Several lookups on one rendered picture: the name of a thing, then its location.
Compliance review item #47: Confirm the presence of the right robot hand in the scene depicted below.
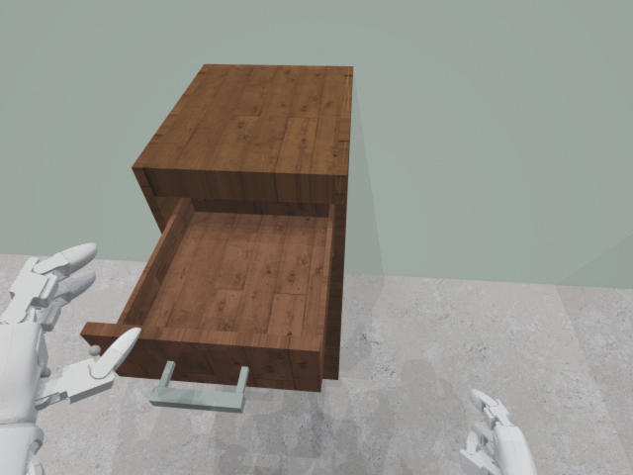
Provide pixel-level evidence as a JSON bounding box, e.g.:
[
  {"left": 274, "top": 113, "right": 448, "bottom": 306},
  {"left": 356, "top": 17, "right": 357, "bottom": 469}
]
[{"left": 460, "top": 389, "right": 537, "bottom": 475}]

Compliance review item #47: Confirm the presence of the left robot hand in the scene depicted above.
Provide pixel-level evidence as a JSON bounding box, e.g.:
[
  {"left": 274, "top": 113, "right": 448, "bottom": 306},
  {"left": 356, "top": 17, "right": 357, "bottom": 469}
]
[{"left": 0, "top": 242, "right": 141, "bottom": 425}]

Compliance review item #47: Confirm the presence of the handle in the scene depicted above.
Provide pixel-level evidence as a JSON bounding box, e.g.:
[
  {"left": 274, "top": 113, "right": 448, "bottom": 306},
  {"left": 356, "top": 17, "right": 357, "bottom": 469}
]
[{"left": 148, "top": 361, "right": 249, "bottom": 414}]

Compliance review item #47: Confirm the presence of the drawer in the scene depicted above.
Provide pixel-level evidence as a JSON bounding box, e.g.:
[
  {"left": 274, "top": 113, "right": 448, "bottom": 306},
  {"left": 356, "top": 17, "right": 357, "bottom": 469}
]
[{"left": 80, "top": 198, "right": 335, "bottom": 392}]

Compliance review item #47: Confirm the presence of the cabinet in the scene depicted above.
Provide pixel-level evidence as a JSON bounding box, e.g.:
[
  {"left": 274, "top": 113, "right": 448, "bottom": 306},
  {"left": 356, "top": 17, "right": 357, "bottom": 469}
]
[{"left": 132, "top": 64, "right": 353, "bottom": 380}]

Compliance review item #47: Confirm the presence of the robot left forearm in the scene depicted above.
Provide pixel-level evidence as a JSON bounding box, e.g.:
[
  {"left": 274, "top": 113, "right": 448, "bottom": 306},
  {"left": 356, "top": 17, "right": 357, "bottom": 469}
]
[{"left": 0, "top": 423, "right": 45, "bottom": 475}]

